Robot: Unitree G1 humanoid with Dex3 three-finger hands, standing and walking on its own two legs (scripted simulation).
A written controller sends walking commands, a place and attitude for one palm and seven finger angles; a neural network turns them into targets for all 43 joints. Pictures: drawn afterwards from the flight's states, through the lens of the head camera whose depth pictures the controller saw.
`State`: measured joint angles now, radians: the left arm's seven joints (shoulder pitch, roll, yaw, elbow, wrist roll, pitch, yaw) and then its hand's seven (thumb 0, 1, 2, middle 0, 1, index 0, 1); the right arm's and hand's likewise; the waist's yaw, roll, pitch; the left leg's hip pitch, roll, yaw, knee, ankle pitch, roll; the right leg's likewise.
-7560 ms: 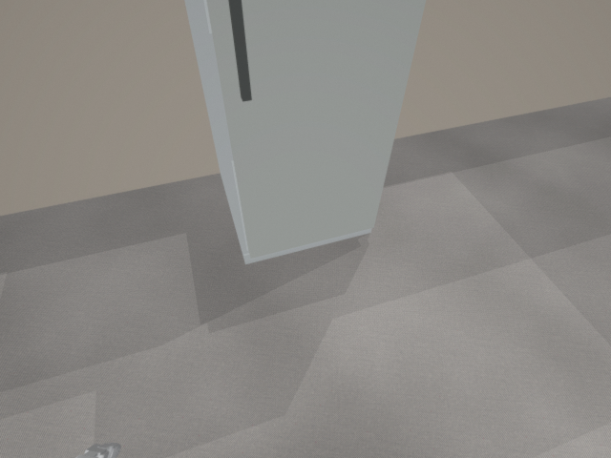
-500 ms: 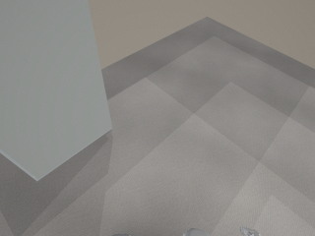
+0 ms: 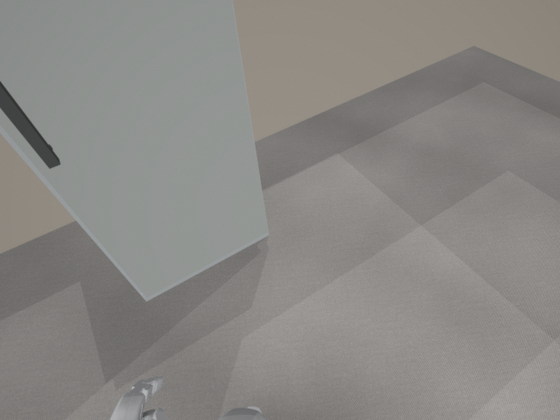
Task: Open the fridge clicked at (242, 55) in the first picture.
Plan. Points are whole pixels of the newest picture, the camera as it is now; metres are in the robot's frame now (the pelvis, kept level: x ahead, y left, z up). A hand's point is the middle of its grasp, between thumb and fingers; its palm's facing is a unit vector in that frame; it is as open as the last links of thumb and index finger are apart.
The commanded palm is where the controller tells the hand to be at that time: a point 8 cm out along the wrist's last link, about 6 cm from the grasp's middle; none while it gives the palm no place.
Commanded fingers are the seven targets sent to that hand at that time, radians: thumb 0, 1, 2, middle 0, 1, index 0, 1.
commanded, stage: turn to face it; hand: left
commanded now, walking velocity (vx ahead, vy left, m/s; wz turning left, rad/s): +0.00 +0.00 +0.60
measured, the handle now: (2, 93) +0.61 +0.50 +0.17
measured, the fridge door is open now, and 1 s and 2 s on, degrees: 0 0 0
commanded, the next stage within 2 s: take the last steps up to it in 0.80 s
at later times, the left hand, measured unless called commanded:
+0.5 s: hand out of the picture -0.06 +0.26 -0.18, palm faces +0.35 -0.89 -0.29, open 7.4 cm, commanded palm none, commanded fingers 0.00 0.90 0.90 -0.20 -0.30 -0.20 -0.30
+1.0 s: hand out of the picture -0.04 +0.18 -0.14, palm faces +0.48 -0.84 -0.27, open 7.3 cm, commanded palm none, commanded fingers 0.00 0.90 0.90 -0.20 -0.30 -0.20 -0.30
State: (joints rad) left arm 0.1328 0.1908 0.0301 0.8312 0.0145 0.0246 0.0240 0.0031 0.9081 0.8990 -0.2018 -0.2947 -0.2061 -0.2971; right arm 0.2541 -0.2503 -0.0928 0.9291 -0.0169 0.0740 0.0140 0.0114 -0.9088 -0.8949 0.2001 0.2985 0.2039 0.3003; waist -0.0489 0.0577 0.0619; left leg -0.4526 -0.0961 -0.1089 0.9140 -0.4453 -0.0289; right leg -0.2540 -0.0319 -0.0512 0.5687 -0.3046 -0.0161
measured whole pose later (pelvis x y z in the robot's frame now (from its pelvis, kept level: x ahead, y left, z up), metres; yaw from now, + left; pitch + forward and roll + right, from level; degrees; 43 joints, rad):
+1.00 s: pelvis -0.01 -0.01 +0.01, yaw +28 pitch -2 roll +2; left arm 0.25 0.15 0.03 0.95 0.02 0.01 0.02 0.00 0.91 0.90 -0.20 -0.29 -0.21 -0.30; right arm 0.25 -0.24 -0.07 0.99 -0.02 0.07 0.02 0.01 -0.91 -0.90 0.20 0.30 0.20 0.30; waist -0.01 0.05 0.04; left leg -0.43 0.01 -0.02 1.09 -0.37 -0.04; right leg -0.22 -0.07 -0.13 0.49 -0.25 -0.04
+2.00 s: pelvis +0.23 +0.09 +0.00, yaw +28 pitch -1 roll -3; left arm 0.25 0.17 0.05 1.08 0.03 -0.03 0.01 0.00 0.93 0.90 -0.20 -0.29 -0.20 -0.30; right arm 0.20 -0.17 -0.05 1.00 -0.02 -0.03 0.00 0.01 -0.92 -0.90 0.19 0.30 0.20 0.30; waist 0.00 0.01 0.02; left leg -0.41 0.10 0.11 0.72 -0.29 -0.02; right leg -0.19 0.00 -0.18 0.46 -0.25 -0.03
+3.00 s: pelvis +0.25 +0.07 +0.00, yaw +28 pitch +0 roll +0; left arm 0.28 0.19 0.06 1.06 0.02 0.04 0.02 0.00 0.91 0.90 -0.20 -0.29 -0.21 -0.30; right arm 0.29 -0.20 -0.04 1.02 -0.02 0.01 -0.01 0.01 -0.91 -0.90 0.20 0.30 0.20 0.30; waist 0.03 0.01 -0.01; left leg -0.13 0.03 0.03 0.42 -0.33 -0.01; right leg -0.36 -0.04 -0.08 0.48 -0.17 0.01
